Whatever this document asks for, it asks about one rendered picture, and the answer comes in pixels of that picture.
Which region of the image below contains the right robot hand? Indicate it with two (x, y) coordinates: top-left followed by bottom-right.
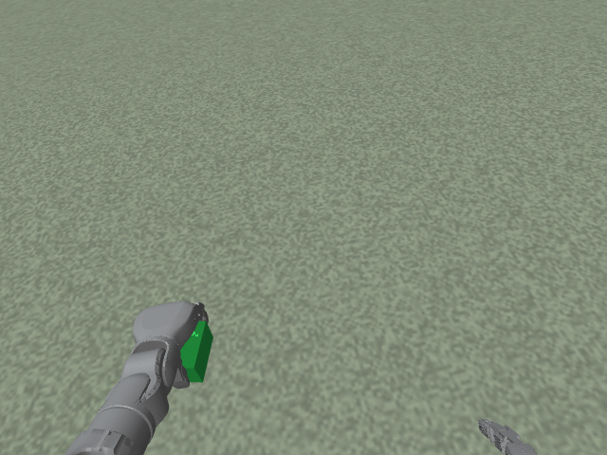
(478, 419), (538, 455)

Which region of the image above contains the left robot hand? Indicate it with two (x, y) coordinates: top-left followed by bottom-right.
(133, 300), (209, 389)

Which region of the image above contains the small box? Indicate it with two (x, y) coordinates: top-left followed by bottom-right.
(180, 321), (213, 382)

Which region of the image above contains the left robot arm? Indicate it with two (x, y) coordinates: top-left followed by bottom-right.
(65, 336), (180, 455)

